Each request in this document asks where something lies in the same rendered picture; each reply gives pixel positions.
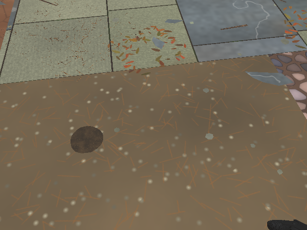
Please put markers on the right robot hand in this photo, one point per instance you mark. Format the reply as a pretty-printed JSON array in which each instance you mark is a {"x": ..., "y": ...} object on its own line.
[{"x": 279, "y": 224}]

